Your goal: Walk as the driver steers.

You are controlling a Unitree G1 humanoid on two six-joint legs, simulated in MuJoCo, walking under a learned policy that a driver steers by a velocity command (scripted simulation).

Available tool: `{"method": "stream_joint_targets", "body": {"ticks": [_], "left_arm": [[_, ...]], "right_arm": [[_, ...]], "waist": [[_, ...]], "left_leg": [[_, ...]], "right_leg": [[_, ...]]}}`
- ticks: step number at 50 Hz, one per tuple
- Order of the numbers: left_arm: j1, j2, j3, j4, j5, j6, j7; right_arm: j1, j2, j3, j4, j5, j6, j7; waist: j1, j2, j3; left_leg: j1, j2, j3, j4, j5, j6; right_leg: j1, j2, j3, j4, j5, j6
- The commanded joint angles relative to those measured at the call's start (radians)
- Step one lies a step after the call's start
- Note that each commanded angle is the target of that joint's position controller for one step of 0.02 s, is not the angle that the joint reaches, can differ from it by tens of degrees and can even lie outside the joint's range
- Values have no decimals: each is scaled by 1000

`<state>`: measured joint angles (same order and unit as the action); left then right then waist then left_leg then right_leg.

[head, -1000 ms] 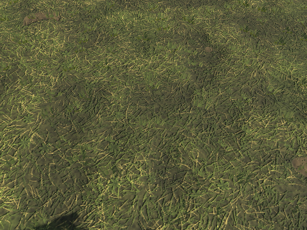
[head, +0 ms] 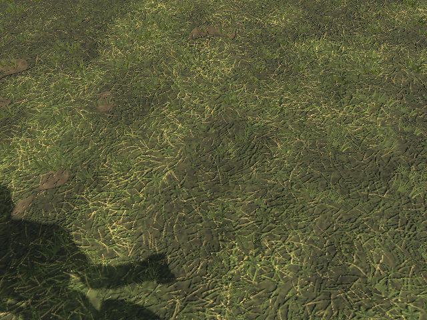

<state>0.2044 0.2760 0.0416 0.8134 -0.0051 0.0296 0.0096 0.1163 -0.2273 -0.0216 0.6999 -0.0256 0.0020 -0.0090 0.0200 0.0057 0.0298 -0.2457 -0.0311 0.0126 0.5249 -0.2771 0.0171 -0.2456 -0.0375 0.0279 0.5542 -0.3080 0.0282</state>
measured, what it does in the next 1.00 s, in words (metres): walks ahead, turning right: right foot, then left foot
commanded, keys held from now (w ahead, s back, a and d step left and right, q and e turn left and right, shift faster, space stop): e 0.52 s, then w+e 0.20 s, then w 0.28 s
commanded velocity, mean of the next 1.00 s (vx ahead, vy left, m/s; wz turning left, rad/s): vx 0.14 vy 0.00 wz -0.44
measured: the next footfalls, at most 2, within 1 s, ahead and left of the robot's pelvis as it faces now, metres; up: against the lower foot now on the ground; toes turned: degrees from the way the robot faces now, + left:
right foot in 0.38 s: +0.01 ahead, -0.15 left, +0.00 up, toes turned -14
left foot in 0.94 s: +0.21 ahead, -0.01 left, +0.00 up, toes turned -31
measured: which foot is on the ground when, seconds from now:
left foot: down 0.00-0.36, up 0.38-0.92, down 0.94-1.00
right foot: down 0.00-0.14, up 0.16-0.36, down 0.38-0.96, up 0.98-1.00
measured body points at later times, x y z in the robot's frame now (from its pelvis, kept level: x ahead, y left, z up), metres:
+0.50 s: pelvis -0.02 -0.06 +0.00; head +0.02 -0.11 +0.45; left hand +0.20 +0.17 -0.08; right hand +0.06 -0.38 -0.12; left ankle -0.01 +0.10 -0.65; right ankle -0.03 -0.14 -0.73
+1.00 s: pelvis +0.11 -0.08 +0.00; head +0.12 -0.09 +0.45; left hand +0.31 +0.13 -0.11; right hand +0.14 -0.40 -0.08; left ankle +0.17 +0.01 -0.73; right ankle -0.03 -0.14 -0.71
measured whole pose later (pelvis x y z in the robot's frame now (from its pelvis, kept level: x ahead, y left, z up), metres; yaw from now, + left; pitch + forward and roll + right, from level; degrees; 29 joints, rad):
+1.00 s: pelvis +0.11 -0.08 +0.00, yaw -29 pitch +3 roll +2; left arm 0.35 0.29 0.05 0.70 -0.02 -0.02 0.01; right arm 0.14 -0.28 -0.06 0.72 0.01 -0.12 0.02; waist 0.04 -0.04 -0.03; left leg -0.29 -0.05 -0.01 0.47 -0.23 0.03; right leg -0.23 0.09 0.20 0.73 -0.45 -0.06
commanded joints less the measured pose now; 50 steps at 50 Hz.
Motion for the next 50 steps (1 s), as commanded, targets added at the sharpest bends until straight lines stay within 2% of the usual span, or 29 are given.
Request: {"method": "stream_joint_targets", "body": {"ticks": [1, 5, 6, 7, 8, 9, 10, 12, 16, 17, 18, 19, 20, 21, 22, 23, 24, 26, 28, 30, 31, 36, 42, 44, 46, 47, 48, 49, 50], "left_arm": [[-89, 172, 42, -94, -3, -25, 5], [-63, 153, 45, -124, -11, -24, 19], [-61, 138, 43, -135, -12, -18, 21], [-54, 122, 41, -147, -13, -11, 20], [-44, 115, 43, -156, -7, -4, 15], [-69, 134, 52, -171, -6, 3, 8], [-76, 133, 57, -182, -14, 12, 3], [-70, 106, 49, -184, -16, 24, -5], [-31, 104, 56, -192, -21, 32, -32], [4, 103, 61, -184, -20, 35, -34], [41, 129, 75, -174, -16, 36, -27], [69, 244, 105, -190, -15, 29, -11], [59, 326, 108, -236, 25, 4, -17], [72, 283, 95, -239, 42, -24, -31], [35, 255, 85, -233, 31, -42, -29], [-11, 229, 81, -233, 9, -44, -20], [-49, 202, 71, -239, -6, -39, -11], [-48, 187, 61, -245, -7, -29, 4], [-1, 177, 60, -238, -15, -30, 15], [38, 177, 61, -234, -19, -34, 19], [48, 181, 61, -231, -16, -37, 21], [85, 202, 70, -217, -13, -51, 23], [117, 188, 59, -193, -13, -62, 4], [113, 180, 54, -189, -14, -62, -2], [99, 151, 42, -189, -14, -61, -4], [83, 120, 31, -195, -9, -65, -5], [62, 60, 11, -212, 2, -72, -4], [92, 64, 9, -252, -23, -87, 3], [85, 157, 32, -232, -32, -96, 6]], "right_arm": [[3, -152, -62, -63, 8, 3, -29], [51, -148, -82, -65, 13, 13, -33], [73, -159, -88, -61, 13, 12, -32], [89, -187, -96, -56, 12, 10, -31], [61, -194, -97, -65, 12, 4, -34], [66, -188, -92, -72, 8, -6, -37], [53, -197, -92, -74, 8, -15, -38], [-12, -227, -103, -76, 24, -22, -36], [-17, -239, -107, -61, 41, 1, -32], [-10, -232, -105, -53, 53, 6, -29], [43, -202, -98, -31, 53, 7, -23], [70, -150, -83, -43, 16, 9, -19], [-12, -137, -71, -111, -1, 5, -27], [-53, -190, -86, -108, 22, 4, -33], [-53, -192, -88, -107, 35, 4, -37], [-34, -197, -94, -82, 24, 6, -46], [-28, -210, -99, -73, 14, 8, -54], [-3, -192, -97, -62, 19, 8, -45], [5, -171, -90, -55, 28, 2, -31], [-47, -169, -88, -68, 33, -9, -21], [-73, -171, -89, -75, 35, -18, -17], [-132, -157, -83, -78, 35, -71, 5], [-146, -150, -69, -73, 44, -116, 35], [-120, -159, -70, -68, 48, -127, 38], [-33, -166, -75, -41, 40, -135, 33], [58, -187, -82, -24, 34, -137, 26], [194, -238, -93, -2, 23, -136, 17], [278, -341, -124, 37, 18, -129, 25], [272, -258, -105, 37, 45, -128, 31]], "waist": [[-45, -136, -34], [-39, -43, -54], [-40, 16, -62], [-34, 110, -69], [-23, 193, -77], [-41, 177, -74], [-30, 119, -64], [-8, 95, -57], [-4, 145, -109], [13, 137, -120], [15, 72, -120], [1, -189, -98], [16, -328, -138], [62, -170, -186], [25, -142, -130], [-1, -89, -100], [-17, -91, -93], [-33, -101, -129], [-23, -93, -159], [5, -112, -108], [12, -131, -76], [39, -141, -38], [64, -141, -26], [43, -136, -21], [-13, -129, -44], [-57, -111, -81], [-107, 20, -148], [-90, 291, -157], [-95, 189, -63]], "left_leg": [[81, 32, 1, 12, 76, 12], [82, 97, -37, -28, 62, 57], [97, 156, -92, -78, 69, 89], [112, 264, -194, -149, 116, 148], [106, 379, -284, -184, 225, 220], [111, 453, -337, -203, 340, 276], [114, 468, -319, -202, 397, 281], [91, 399, -175, -182, 402, 209], [64, 324, 8, -85, 392, 135], [45, 312, 42, -27, 336, 102], [-19, 276, 95, 86, 222, 46], [-269, 169, 182, 382, -117, -52], [-457, 31, 45, 630, -455, -100], [-457, 46, -78, 746, -437, -91], [-476, 59, -94, 749, -346, -74], [-483, 78, -98, 707, -248, -69], [-469, 87, -105, 670, -179, -71], [-395, 57, -97, 675, -98, -83], [-402, 51, -95, 591, -28, -86], [-444, 48, -104, 464, 12, -84], [-455, 46, -110, 401, 22, -84], [-381, 26, -119, 158, 54, -83], [-219, 23, -73, 14, 63, -43], [-144, 19, -57, -48, 76, -14], [24, 17, -40, -117, 121, 13], [157, 68, -88, -118, 107, 43], [330, 210, -261, -162, 41, 107], [465, 381, -641, -264, -144, 261], [441, 419, -703, -288, -278, 284]], "right_leg": [[-112, -87, 163, -129, 206, -102], [-174, -29, 136, -5, 158, -84], [-206, 3, 93, 73, 135, -64], [-238, 38, 26, 182, 96, -38], [-267, 38, -19, 319, -142, -21], [-321, 4, 5, 481, -297, -13], [-353, -23, 31, 540, -321, -10], [-304, -59, 20, 438, -236, -9], [-91, 15, -112, 167, -48, -23], [-13, 48, -144, 49, 42, -41], [89, 70, -112, -59, 138, -72], [242, -116, 195, -151, 479, -158], [204, -369, 584, -203, 689, -394], [197, -367, 549, -224, 625, -437], [171, -306, 453, -213, 549, -380], [159, -245, 378, -201, 487, -313], [147, -213, 342, -192, 499, -274], [129, -172, 302, -194, 565, -261], [176, -145, 314, -240, 280, -261], [189, -142, 386, -313, -69, -263], [188, -145, 414, -337, -131, -264], [168, -128, 438, -335, -111, -265], [101, -125, 449, -309, -91, -268], [84, -119, 459, -286, -65, -258], [30, -80, 437, -221, 11, -225], [-36, -49, 396, -131, 53, -193], [-157, 38, 274, 130, 25, -138], [-432, 150, 140, 388, -212, -85], [-579, 95, 150, 533, -263, -69]]}}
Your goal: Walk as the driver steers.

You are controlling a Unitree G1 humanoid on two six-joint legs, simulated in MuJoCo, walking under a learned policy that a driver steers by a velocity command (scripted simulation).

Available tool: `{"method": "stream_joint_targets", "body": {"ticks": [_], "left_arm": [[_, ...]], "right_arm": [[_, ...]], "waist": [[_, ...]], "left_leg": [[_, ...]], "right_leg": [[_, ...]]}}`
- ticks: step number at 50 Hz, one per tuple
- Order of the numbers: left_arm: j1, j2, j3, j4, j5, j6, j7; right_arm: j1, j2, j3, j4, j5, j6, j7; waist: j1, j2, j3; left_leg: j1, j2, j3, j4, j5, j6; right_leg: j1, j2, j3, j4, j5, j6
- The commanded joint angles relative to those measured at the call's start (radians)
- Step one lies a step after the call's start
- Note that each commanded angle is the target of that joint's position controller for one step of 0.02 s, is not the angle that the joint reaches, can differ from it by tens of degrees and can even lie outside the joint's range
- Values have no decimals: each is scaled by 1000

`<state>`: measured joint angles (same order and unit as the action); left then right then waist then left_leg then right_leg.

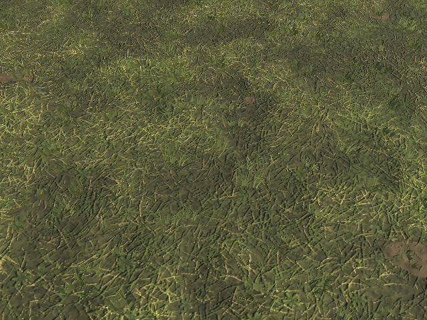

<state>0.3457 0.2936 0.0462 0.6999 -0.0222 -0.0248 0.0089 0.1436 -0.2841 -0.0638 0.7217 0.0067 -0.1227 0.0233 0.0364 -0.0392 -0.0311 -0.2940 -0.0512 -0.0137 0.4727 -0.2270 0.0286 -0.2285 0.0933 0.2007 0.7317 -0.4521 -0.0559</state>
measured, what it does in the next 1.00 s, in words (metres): walks ahead, turning left: right foot, then left foot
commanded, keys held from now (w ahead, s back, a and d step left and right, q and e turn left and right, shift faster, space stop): w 0.26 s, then w+q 0.42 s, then q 0.32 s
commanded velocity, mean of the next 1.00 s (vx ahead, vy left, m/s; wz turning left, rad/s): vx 0.41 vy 0.00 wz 0.26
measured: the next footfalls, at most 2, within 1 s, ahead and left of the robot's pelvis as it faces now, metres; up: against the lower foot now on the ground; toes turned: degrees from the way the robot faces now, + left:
right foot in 0.38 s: +0.37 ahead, -0.14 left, +0.00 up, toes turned +1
left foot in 0.90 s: +0.60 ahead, +0.13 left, +0.00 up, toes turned +18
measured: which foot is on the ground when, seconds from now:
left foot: down 0.00-0.40, up 0.42-0.88, down 0.90-1.00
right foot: up 0.00-0.36, down 0.38-0.90, up 0.92-1.00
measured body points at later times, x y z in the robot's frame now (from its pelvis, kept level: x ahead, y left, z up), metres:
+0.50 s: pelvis +0.26 -0.05 +0.00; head +0.30 -0.06 +0.44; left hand +0.45 +0.21 -0.08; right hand +0.29 -0.33 -0.14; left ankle +0.11 +0.10 -0.64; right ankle +0.33 -0.14 -0.74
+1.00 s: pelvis +0.48 +0.01 -0.01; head +0.53 +0.04 +0.43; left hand +0.50 +0.32 -0.13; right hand +0.75 -0.18 -0.10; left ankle +0.56 +0.11 -0.74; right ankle +0.40 -0.16 -0.64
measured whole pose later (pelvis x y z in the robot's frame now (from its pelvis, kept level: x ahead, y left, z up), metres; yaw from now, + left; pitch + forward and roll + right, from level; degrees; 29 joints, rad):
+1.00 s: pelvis +0.48 +0.01 -0.01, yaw +20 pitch +2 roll -1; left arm 0.18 0.31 0.05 0.74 0.00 -0.04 0.01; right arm 0.13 -0.31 -0.06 0.61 0.00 -0.02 0.04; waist 0.01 0.00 0.10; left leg -0.49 -0.07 0.00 0.58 -0.12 0.09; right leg -0.38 0.00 0.01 1.24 -0.55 0.05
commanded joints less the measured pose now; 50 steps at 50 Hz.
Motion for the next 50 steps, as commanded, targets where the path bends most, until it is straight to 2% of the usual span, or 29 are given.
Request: {"method": "stream_joint_targets", "body": {"ticks": [1, 3, 5, 8, 11, 14, 16, 17, 19, 20, 21, 22, 23, 24, 25, 26, 29, 32, 36, 39, 41, 43, 44, 45, 46, 47, 48, 49, 50], "left_arm": [[-85, 151, 32, -109, -15, -47, 2], [-131, 119, 25, -113, 6, -55, -10], [-156, 89, 19, -121, 13, -59, -23], [-226, 39, -2, -147, 21, -63, -31], [-315, 13, -17, -165, 14, -72, -42], [-372, 41, -7, -182, 4, -75, -51], [-365, 69, 6, -187, 3, -79, -53], [-325, 91, 17, -180, 5, -81, -52], [-88, 158, 55, -122, 11, -74, -34], [97, 239, 76, -103, 28, -65, -17], [109, 271, 75, -87, 42, -59, -29], [75, 163, 52, -94, 34, -57, -28], [12, 127, 39, -89, 23, -57, -25], [-45, 110, 33, -85, 26, -61, -26], [-86, 88, 29, -79, 32, -66, -29], [-110, 79, 29, -72, 40, -75, -30], [-140, 71, 37, -42, 32, -101, -29], [-128, 93, 47, -9, 35, -106, -21], [-133, 129, 55, 9, 33, -88, -5], [-90, 164, 64, 33, 19, -62, 7], [-94, 188, 72, 36, 1, -44, 14], [-117, 206, 81, 25, -16, -26, 23], [-133, 190, 75, 17, -21, -19, 25], [-93, 154, 61, 6, -2, -25, 22], [18, 25, 23, -20, 68, -33, 7], [44, 99, 20, -13, 42, -43, -7], [-69, 163, 37, -25, 8, -39, -10], [-127, 153, 34, -45, 9, -32, 0], [-147, 142, 33, -39, 23, -22, 14]], "right_arm": [[226, -146, -45, 9, 15, -1, -4], [183, -117, -29, -3, 1, 9, -8], [165, -102, -17, -6, -6, 15, -11], [176, -134, -21, 12, 9, 21, -19], [212, -164, -23, 35, 15, 30, -23], [263, -177, -23, 60, 24, 35, -20], [271, -182, -24, 71, 28, 46, -24], [264, -199, -28, 69, 26, 50, -25], [247, -187, -20, 57, 15, 54, -28], [254, -107, 9, 20, -18, 52, -28], [415, -6, 36, 17, 15, 41, -26], [340, -130, 6, 34, 41, 39, -26], [241, -166, -9, 5, 51, 41, -25], [198, -148, -6, -2, 39, 42, -28], [185, -135, -9, -4, 24, 48, -29], [209, -116, -10, 2, 26, 60, -26], [202, -74, -7, -2, 27, 92, -28], [130, -67, -6, -36, 17, 96, -26], [3, -45, 7, -78, 8, 80, 3], [-74, -43, 8, -126, 3, 77, 28], [-67, -71, -6, -147, 3, 82, 40], [38, -121, -33, -137, -1, 90, 42], [159, -163, -59, -110, -1, 90, 33], [242, -233, -84, -101, -2, 95, 9], [197, -326, -86, -128, -14, 102, -12], [193, -295, -73, -178, -29, 90, 2], [140, -237, -63, -187, -18, 87, 11], [89, -196, -53, -180, 4, 88, 8], [52, -167, -43, -182, 15, 93, 1]], "waist": [[-111, 181, 58], [-91, 120, 82], [-75, 138, 84], [-86, 137, 88], [-117, 133, 91], [-124, 143, 103], [-92, 145, 100], [-61, 152, 73], [76, 136, -82], [136, 0, -257], [47, -298, -424], [80, -172, -302], [70, -112, -143], [39, -39, -72], [9, -38, -24], [-21, -66, -12], [-52, -44, 39], [-44, -14, 82], [-10, 11, 125], [18, 4, 111], [-1, -24, 78], [-66, -47, 4], [-132, -21, -61], [-166, 89, -125], [-36, 345, -215], [-83, 241, -465], [-111, 111, -368], [-84, 61, -227], [-59, 29, -144]], "left_leg": [[456, 399, -589, -237, -316, 246], [398, 338, -456, -262, -156, 217], [312, 284, -341, -293, 18, 195], [244, 246, -214, -312, 234, 192], [184, 212, -126, -312, 291, 162], [204, 257, -147, -307, 303, 149], [256, 282, -168, -263, 376, 128], [270, 281, -165, -209, 495, 116], [165, 207, -109, 86, 634, 67], [-39, 131, -77, 415, 290, 29], [-305, 7, -100, 715, -354, -11], [-394, 55, -156, 814, -325, -12], [-442, 95, -121, 817, -230, -9], [-411, 134, -101, 787, -153, -13], [-380, 159, -100, 748, -105, -18], [-325, 181, -105, 734, -68, -21], [-319, 191, -101, 697, -25, -35], [-396, 191, -116, 583, 95, -48], [-345, 166, -33, 316, 278, -41], [-308, 133, 35, 203, 281, -27], [-277, 103, 58, 163, 207, 1], [-146, 38, 96, 134, 120, 43], [13, -1, 101, 52, 192, 76], [238, 67, -23, 11, 526, 124], [537, 318, -382, 138, 1064, 283], [609, 447, -691, 14, 839, 430], [524, 390, -578, -45, 658, 381], [392, 334, -482, -71, 515, 323], [265, 293, -427, -97, 444, 283]], "right_leg": [[-639, -71, -15, 412, -32, 15], [-646, -131, -75, 401, 97, 26], [-576, -163, -112, 331, 161, 41], [-520, -165, -178, 165, 238, 77], [-388, -136, -216, -58, 401, 79], [-312, -118, -203, -153, 468, 57], [-269, -106, -188, -200, 430, 30], [-198, -91, -195, -213, 402, 14], [172, -98, -201, -229, 411, -38], [477, -322, 24, -188, 402, -97], [675, -531, 476, -336, 130, -225], [569, -489, 479, -416, 15, -189], [435, -460, 308, -428, 59, -156], [308, -418, 203, -451, 182, -144], [216, -382, 117, -481, 267, -140], [151, -362, 51, -516, 307, -137], [71, -356, -72, -589, 400, -150], [91, -352, -168, -614, 476, -150], [100, -315, -320, -593, 637, -118], [173, -333, -366, -515, 812, -97], [239, -348, -376, -429, 927, -76], [262, -342, -386, -242, 1093, -49], [222, -304, -405, -62, 1050, -18], [47, -236, -414, 204, 741, 46], [-319, -72, -361, 572, -252, 117], [-389, -26, -114, 739, -286, 124], [-433, -77, -80, 723, -180, 108], [-470, -108, -100, 644, -88, 103], [-452, -138, -102, 574, -36, 107]]}}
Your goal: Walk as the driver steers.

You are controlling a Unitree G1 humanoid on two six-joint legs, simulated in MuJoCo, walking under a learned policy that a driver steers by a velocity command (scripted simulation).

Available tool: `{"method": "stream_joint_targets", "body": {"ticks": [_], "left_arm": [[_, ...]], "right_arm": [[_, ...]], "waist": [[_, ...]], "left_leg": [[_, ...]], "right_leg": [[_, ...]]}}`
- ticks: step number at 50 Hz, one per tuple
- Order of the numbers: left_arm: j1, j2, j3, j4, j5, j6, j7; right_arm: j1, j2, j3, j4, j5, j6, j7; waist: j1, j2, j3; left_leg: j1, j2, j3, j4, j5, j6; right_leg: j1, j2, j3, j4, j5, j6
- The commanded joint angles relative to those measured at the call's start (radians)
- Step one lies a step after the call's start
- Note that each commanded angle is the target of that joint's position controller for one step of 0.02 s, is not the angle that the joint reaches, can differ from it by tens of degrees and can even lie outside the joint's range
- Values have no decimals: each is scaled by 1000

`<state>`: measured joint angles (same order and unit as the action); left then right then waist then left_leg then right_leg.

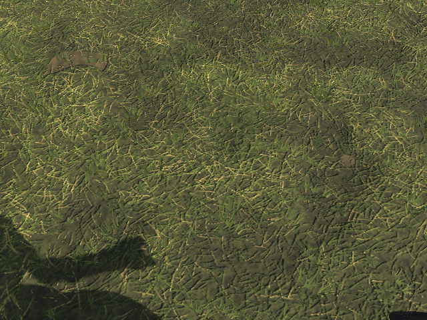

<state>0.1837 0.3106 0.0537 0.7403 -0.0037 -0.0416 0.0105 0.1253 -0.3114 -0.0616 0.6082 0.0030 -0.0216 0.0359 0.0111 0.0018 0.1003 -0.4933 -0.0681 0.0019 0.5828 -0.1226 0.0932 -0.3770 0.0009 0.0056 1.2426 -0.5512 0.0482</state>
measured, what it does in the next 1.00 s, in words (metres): walks ahead, turning left: right foot, then left foot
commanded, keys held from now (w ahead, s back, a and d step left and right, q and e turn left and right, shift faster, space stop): q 0.34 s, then no key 0.12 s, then w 0.54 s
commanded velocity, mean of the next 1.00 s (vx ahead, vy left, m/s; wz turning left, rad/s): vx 0.20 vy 0.00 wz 0.33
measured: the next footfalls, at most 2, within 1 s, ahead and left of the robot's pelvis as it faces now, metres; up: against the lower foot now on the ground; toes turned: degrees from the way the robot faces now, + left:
right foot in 0.38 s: +0.17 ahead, -0.15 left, +0.00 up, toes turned +19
left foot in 0.74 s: +0.09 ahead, +0.09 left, +0.00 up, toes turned +17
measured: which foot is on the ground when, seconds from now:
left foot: down 0.00-0.38, up 0.40-0.72, down 0.74-1.00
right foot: up 0.00-0.36, down 0.38-0.74, up 0.76-1.00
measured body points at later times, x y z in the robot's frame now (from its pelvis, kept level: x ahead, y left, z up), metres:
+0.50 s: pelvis +0.08 -0.05 +0.02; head +0.11 -0.07 +0.47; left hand +0.13 +0.25 -0.07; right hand +0.32 -0.28 -0.08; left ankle +0.05 +0.07 -0.66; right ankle +0.13 -0.17 -0.72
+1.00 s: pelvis +0.18 +0.00 +0.02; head +0.19 +0.02 +0.47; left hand +0.25 +0.30 -0.08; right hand +0.29 -0.26 -0.09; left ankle +0.05 +0.07 -0.72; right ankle +0.35 -0.11 -0.67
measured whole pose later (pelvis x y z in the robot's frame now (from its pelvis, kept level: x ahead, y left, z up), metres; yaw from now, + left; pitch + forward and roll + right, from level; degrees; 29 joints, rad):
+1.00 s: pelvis +0.18 +0.00 +0.02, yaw +18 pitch +2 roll +0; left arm 0.18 0.31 0.05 0.72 -0.01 -0.08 -0.04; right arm 0.41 -0.26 -0.04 0.75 0.01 -0.05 0.00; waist -0.06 -0.05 0.01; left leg 0.01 -0.03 -0.02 0.23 -0.27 0.03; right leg -0.63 -0.09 0.00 0.79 -0.10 0.02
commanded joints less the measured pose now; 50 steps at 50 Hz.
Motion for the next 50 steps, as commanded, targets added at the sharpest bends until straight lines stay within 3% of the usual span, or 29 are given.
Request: {"method": "stream_joint_targets", "body": {"ticks": [1, 2, 4, 6, 8, 12, 16, 18, 19, 20, 21, 22, 23, 24, 25, 27, 32, 34, 36, 37, 38, 39, 40, 41, 42, 43, 45, 48, 50], "left_arm": [[21, 132, 29, -82, 9, 8, 20], [33, 132, 31, -78, 12, 18, 21], [53, 99, 22, -67, 17, 25, 26], [29, 82, 16, -70, 19, 29, 32], [0, 78, 14, -75, 15, 37, 33], [-60, 75, 15, -92, 7, 36, 26], [-63, 84, 23, -99, -1, 11, 11], [5, 88, 32, -77, 0, 2, 2], [24, 136, 45, -77, 16, 2, 3], [-22, 231, 63, -82, 41, 14, 6], [-17, 178, 56, -95, 58, 13, 4], [-42, 139, 44, -108, 46, 12, 8], [-73, 114, 37, -110, 28, 13, 10], [-67, 97, 32, -104, 9, 14, 12], [-44, 82, 24, -93, 0, 17, 14], [8, 88, 24, -72, -3, 25, 16], [77, 158, 43, -51, -8, 22, 13], [87, 169, 44, -42, -21, 22, 5], [85, 143, 33, -37, -26, 19, -1], [67, 90, 15, -43, -16, 8, -7], [18, -3, -13, -70, 7, -8, -20], [-31, 36, -3, -134, -15, -29, -16], [-56, 120, 23, -129, -28, -39, -13], [-38, 133, 31, -117, -34, -45, -20], [-17, 116, 30, -97, -28, -47, -25], [-25, 110, 29, -98, -17, -50, -30], [-43, 73, 19, -98, -6, -55, -42], [-103, 25, -3, -111, -5, -56, -51], [-162, 13, -12, -130, -10, -56, -58]], "right_arm": [[42, -134, -42, -72, 11, -3, -18], [26, -138, -43, -77, -3, 1, -22], [21, -149, -49, -72, -12, 3, -32], [37, -164, -55, -64, -6, 11, -47], [31, -169, -57, -67, 2, 26, -60], [22, -163, -56, -74, 0, 47, -68], [39, -155, -56, -75, 3, 59, -62], [19, -139, -49, -78, 17, 67, -65], [58, -101, -38, -76, 14, 68, -67], [92, -73, -31, -96, 14, 62, -64], [70, -151, -52, -90, -5, 47, -65], [85, -191, -70, -68, -1, 45, -63], [101, -177, -71, -40, 4, 53, -65], [109, -147, -62, -30, 0, 62, -69], [103, -105, -47, -27, 0, 67, -66], [56, -59, -25, -44, 7, 57, -52], [-29, -40, -5, -58, 11, 9, -34], [19, -53, -10, -32, 18, -8, -29], [104, -54, -14, 12, 19, -17, -29], [183, -67, -18, 29, 20, -19, -37], [304, -119, -28, 49, 12, -17, -48], [332, -238, -63, 62, -2, -18, -37], [311, -173, -47, 59, -1, -34, -33], [281, -122, -28, 59, -1, -46, -32], [253, -106, -21, 52, -2, -53, -31], [230, -98, -18, 55, 4, -53, -30], [215, -91, -13, 52, -3, -50, -34], [221, -105, -16, 69, 1, -46, -41], [255, -129, -23, 90, 8, -46, -43]], "waist": [[-3, 10, -238], [16, 37, -226], [26, 60, -237], [16, 62, -258], [6, 79, -265], [-19, 135, -219], [-32, 173, -217], [13, 166, -220], [-2, 84, -236], [-68, -221, -182], [-19, -263, -177], [-27, -177, -175], [-40, -125, -160], [-35, -112, -165], [-21, -116, -159], [13, -179, -128], [61, -210, -91], [35, -189, -83], [-17, -149, -92], [-57, -120, -141], [-102, 61, -201], [-110, 267, -144], [-117, 173, -58], [-92, 162, -15], [-75, 149, -10], [-65, 128, 10], [-56, 110, 2], [-69, 102, -11], [-88, 101, -3]], "left_leg": [[353, 282, -409, -233, 315, 203], [279, 260, -390, -250, 317, 192], [225, 233, -343, -245, 400, 188], [227, 218, -338, -234, 384, 181], [221, 200, -357, -237, 220, 159], [187, 171, -420, -252, -73, 125], [251, 179, -508, -198, 5, 113], [241, 144, -498, -134, 36, 70], [170, 89, -435, -36, -98, 17], [-20, -77, -224, 132, -376, -50], [-72, -75, -182, 378, -519, -107], [-73, -50, -199, 513, -474, -127], [-71, -44, -191, 565, -424, -146], [-97, -31, -181, 584, -365, -159], [-111, -20, -169, 577, -316, -167], [-121, 0, -88, 455, -274, -171], [83, 37, 12, 86, -322, -130], [206, 27, 33, -79, -223, -94], [406, 24, 38, -232, -96, -55], [566, 85, -37, -226, -105, -35], [725, 269, -270, -263, -145, 13], [680, 442, -562, -358, -352, 155], [633, 445, -600, -395, -462, 201], [617, 403, -539, -408, -477, 179], [604, 364, -471, -421, -418, 158], [592, 348, -423, -433, -313, 150], [534, 298, -305, -456, -112, 133], [445, 242, -164, -455, 53, 112], [397, 241, -131, -456, 65, 102]], "right_leg": [[-243, -56, 99, 6, 99, 4], [-185, -49, 92, -30, 117, 7], [-139, -32, 75, -123, 136, 24], [-137, -17, 79, -208, 169, 42], [-131, -10, 92, -277, 221, 51], [-96, 10, 105, -420, 258, 44], [-24, 34, 103, -595, 219, 13], [105, 19, 78, -823, 355, -21], [212, -112, 170, -885, 424, -67], [249, -299, 401, -922, 606, -208], [210, -399, 530, -945, 701, -329], [199, -377, 467, -921, 720, -328], [197, -310, 371, -897, 713, -284], [232, -267, 325, -900, 591, -248], [246, -240, 305, -924, 443, -237], [266, -193, 283, -994, 157, -227], [216, -211, 265, -1025, 154, -242], [165, -214, 261, -1012, 153, -249], [62, -191, 235, -957, 171, -220], [-36, -159, 198, -872, 168, -175], [-195, -64, 74, -581, 109, -102], [-404, 0, -17, -408, -1, -72], [-487, -59, 38, -249, 0, -67], [-528, -82, 58, -200, 86, -77], [-531, -98, 52, -184, 158, -79], [-546, -111, 50, -199, 222, -71], [-486, -114, 23, -257, 334, -46], [-349, -87, -15, -454, 479, -13], [-257, -61, -29, -576, 551, -13]]}}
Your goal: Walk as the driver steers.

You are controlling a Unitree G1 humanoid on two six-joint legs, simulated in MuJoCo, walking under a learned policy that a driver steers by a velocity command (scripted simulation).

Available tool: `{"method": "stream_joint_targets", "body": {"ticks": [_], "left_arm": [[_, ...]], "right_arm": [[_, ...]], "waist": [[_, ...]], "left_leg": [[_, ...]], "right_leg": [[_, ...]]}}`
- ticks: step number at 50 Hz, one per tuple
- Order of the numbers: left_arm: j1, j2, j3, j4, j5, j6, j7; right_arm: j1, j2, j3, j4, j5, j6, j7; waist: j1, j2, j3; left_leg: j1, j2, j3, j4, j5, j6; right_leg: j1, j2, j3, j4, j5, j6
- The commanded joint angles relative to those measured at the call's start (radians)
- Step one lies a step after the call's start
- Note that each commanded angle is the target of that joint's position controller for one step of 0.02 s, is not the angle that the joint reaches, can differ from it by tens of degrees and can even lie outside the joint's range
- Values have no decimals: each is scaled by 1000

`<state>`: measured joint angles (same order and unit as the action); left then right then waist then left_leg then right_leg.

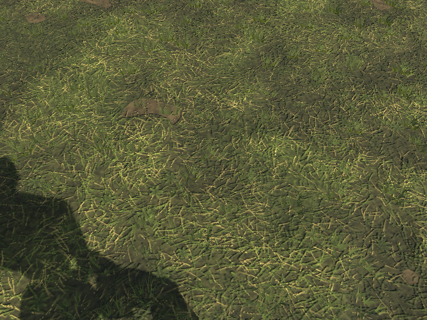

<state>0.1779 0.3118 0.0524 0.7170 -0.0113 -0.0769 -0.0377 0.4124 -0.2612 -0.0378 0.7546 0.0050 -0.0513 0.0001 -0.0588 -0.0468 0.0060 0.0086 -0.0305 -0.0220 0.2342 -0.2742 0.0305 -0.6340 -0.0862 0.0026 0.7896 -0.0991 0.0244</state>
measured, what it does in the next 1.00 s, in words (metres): walks ahead: right foot, then left foot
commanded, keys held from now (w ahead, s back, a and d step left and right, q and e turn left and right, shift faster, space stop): w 0.50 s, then w+e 0.28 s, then e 0.22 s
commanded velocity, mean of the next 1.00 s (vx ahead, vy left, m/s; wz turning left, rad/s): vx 0.45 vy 0.00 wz -0.17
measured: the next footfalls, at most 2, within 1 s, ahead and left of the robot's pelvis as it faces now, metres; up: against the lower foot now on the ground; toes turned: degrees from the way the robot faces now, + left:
right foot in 0.18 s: +0.27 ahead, -0.15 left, +0.00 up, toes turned -2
left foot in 0.70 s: +0.56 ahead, +0.09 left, +0.00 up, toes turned -4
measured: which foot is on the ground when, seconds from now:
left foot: down 0.00-0.18, up 0.20-0.68, down 0.70-1.00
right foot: up 0.00-0.16, down 0.18-0.70, up 0.72-1.00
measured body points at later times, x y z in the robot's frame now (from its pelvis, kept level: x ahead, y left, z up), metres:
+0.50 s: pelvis +0.26 -0.06 +0.00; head +0.28 -0.06 +0.45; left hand +0.30 +0.22 -0.12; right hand +0.44 -0.32 -0.09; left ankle +0.41 +0.12 -0.68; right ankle +0.23 -0.14 -0.74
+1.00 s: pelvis +0.51 -0.01 +0.00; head +0.56 -0.02 +0.45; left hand +0.72 +0.23 -0.10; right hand +0.54 -0.30 -0.12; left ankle +0.52 +0.10 -0.74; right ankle +0.59 -0.17 -0.69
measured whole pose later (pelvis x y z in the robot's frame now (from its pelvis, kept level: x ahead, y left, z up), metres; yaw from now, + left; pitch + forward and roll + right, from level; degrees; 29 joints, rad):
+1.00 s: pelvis +0.51 -0.01 +0.00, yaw -13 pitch +1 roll +2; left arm 0.18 0.32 0.07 0.70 -0.02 0.00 0.00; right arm 0.23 -0.27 -0.06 0.80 -0.01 -0.08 -0.01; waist -0.04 -0.04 0.08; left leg -0.13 0.00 0.17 0.31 -0.19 0.03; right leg -0.63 -0.08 0.02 0.88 -0.16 0.04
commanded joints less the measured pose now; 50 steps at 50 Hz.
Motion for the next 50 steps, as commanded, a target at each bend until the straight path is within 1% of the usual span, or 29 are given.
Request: {"method": "stream_joint_targets", "body": {"ticks": [1, 5, 7, 8, 9, 10, 11, 12, 13, 14, 15, 17, 19, 21, 25, 29, 33, 34, 35, 36, 37, 38, 39, 40, 41, 42, 44, 47, 50], "left_arm": [[-178, 18, -11, -114, -5, -20, -13], [-188, 64, 1, -131, -11, -21, -23], [-93, 102, 21, -113, -5, -19, -15], [49, 136, 42, -73, -5, -14, -4], [221, 189, 58, -43, -1, -7, 8], [285, 292, 75, -21, 15, -6, 3], [273, 182, 49, -27, 2, -9, 1], [195, 146, 35, -30, 2, -9, 7], [134, 132, 30, -38, 7, -8, 10], [90, 112, 25, -39, 15, -8, 8], [63, 93, 19, -43, 28, -14, 8], [45, 83, 19, -36, 20, -26, 7], [51, 95, 22, -16, 11, -37, 8], [72, 110, 27, 2, 11, -37, 15], [118, 133, 31, 27, 1, -24, 26], [211, 154, 37, 70, -12, 0, 31], [211, 172, 47, 82, -14, 23, 43], [195, 169, 45, 80, -12, 27, 44], [198, 130, 30, 75, -1, 26, 43], [200, 49, 1, 38, 29, 24, 43], [334, -20, -16, 19, -10, 6, 40], [272, 103, 12, 39, -35, 3, 43], [183, 140, 28, 18, -41, 3, 42], [144, 124, 28, 12, -31, 8, 48], [130, 112, 34, 8, -17, 18, 49], [157, 96, 37, 10, -17, 32, 48], [174, 59, 34, 3, -15, 60, 49], [114, 25, 24, -44, -4, 77, 43], [46, 20, 21, -78, 1, 77, 19]], "right_arm": [[-13, -191, -50, -45, 10, -18, -7], [-1, -213, -60, -12, 22, -15, -8], [-12, -229, -64, -6, 17, -5, -10], [-6, -213, -57, -4, 11, 1, -13], [11, -169, -36, -21, -10, 3, -17], [158, -27, 4, -45, 3, -14, -9], [89, -128, -15, -25, 23, -34, -4], [-25, -189, -35, -56, 49, -43, 2], [-87, -181, -28, -72, 41, -49, -1], [-119, -168, -29, -75, 20, -49, -3], [-99, -158, -32, -68, 14, -42, -2], [-59, -122, -26, -48, 13, -22, -2], [-93, -107, -22, -56, 3, -8, -7], [-168, -101, -19, -79, -5, -9, -9], [-306, -74, -7, -106, 0, -29, 7], [-435, -79, -7, -150, 8, -46, 28], [-393, -127, -26, -147, 10, -62, 39], [-306, -151, -40, -124, 9, -65, 34], [-163, -201, -64, -90, 2, -66, 24], [14, -279, -83, -74, -14, -60, 11], [21, -313, -88, -57, -22, -50, 19], [-17, -199, -62, -72, -13, -49, 20], [-70, -153, -48, -72, -6, -49, 16], [-138, -134, -39, -75, -13, -50, 17], [-189, -109, -34, -72, -19, -52, 18], [-220, -107, -34, -70, -27, -57, 16], [-257, -112, -41, -59, -24, -65, 12], [-281, -153, -56, -42, -17, -54, -7], [-283, -174, -62, -32, -9, -31, -23]], "waist": [[-23, 150, 97], [12, 147, 105], [76, 154, 24], [147, 140, -75], [215, 68, -221], [135, -260, -392], [176, -199, -376], [168, -133, -198], [142, -34, -117], [113, 1, -54], [77, -25, -46], [45, -37, -39], [38, -22, 3], [55, -4, 38], [105, 9, 64], [148, 16, 85], [95, -28, 46], [41, -30, -3], [-25, -13, -117], [-83, 133, -303], [-4, 415, -398], [-40, 264, -291], [-38, 200, -167], [-7, 132, -97], [22, 131, -43], [56, 158, -35], [86, 156, -26], [86, 146, -7], [59, 134, -27]], "left_leg": [[-112, 219, -110, -111, 208, 165], [-22, 284, -120, -68, 293, 137], [15, 265, -85, 83, 605, 108], [-28, 219, -45, 268, 730, 83], [-215, 173, -18, 558, 529, 47], [-573, -21, -14, 956, -156, -25], [-680, -8, -141, 1074, -283, -19], [-761, 48, -109, 1100, -214, -6], [-737, 99, -77, 1058, -128, 2], [-709, 130, -65, 997, -71, 0], [-645, 158, -75, 962, -26, 1], [-590, 167, -64, 917, 0, -13], [-616, 177, -54, 846, 41, -33], [-671, 185, -52, 737, 147, -52], [-636, 151, -14, 472, 354, -57], [-614, 111, -15, 331, 362, -55], [-497, 77, -21, 248, 232, -20], [-364, 56, 3, 213, 212, 3], [-127, 89, -13, 231, 224, 39], [174, 303, -234, 273, 220, 99], [391, 465, -667, 128, -38, 228], [310, 433, -637, 72, -163, 195], [195, 404, -472, 61, -126, 158], [69, 366, -360, 44, 74, 147], [-24, 330, -254, 32, 274, 143], [-89, 313, -167, 26, 441, 138], [-154, 299, -55, 14, 647, 156], [-174, 293, 56, -14, 682, 167], [-155, 278, 142, 0, 659, 154]], "right_leg": [[31, 35, -26, -157, 117, 5], [77, 42, 1, -244, 84, -54], [234, 89, -40, -261, 29, -95], [436, 114, -65, -263, 22, -125], [738, -23, 82, -220, 14, -177], [1048, -286, 616, -359, -297, -348], [1013, -288, 780, -512, -454, -334], [884, -265, 625, -520, -420, -288], [748, -228, 507, -527, -302, -268], [627, -188, 417, -545, -187, -262], [550, -159, 358, -570, -117, -257], [477, -138, 290, -623, -59, -276], [428, -135, 233, -667, -24, -288], [437, -127, 191, -691, 4, -287], [461, -86, 90, -690, 58, -245], [541, -119, 131, -633, 56, -240], [623, -155, 198, -514, 140, -203], [607, -124, 179, -415, 252, -182], [527, -62, 140, -224, 267, -148], [330, 29, 80, 111, -25, -101], [-4, 145, 81, 384, -499, -56], [-98, 85, 154, 485, -461, -53], [-130, 47, 133, 489, -365, -56], [-86, 15, 116, 463, -294, -42], [-49, -3, 116, 416, -257, -29], [19, -18, 113, 396, -241, -16], [59, -12, 78, 355, -231, 8], [56, -19, 46, 174, -108, 26], [130, -3, 5, -6, 51, 12]]}}
Velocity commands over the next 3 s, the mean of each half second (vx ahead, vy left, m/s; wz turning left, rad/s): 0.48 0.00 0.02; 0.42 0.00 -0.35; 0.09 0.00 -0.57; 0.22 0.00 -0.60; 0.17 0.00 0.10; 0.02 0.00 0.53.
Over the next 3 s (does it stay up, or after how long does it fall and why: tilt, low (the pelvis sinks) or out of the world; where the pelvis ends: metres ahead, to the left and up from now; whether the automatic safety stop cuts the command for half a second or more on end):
stays up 0.75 -0.28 -0.01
